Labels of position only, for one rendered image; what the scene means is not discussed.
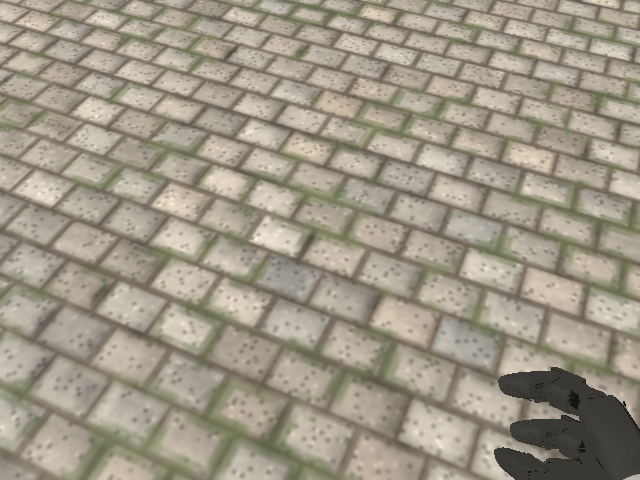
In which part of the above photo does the robot right hand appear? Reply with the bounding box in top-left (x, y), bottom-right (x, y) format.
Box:
top-left (494, 367), bottom-right (640, 480)

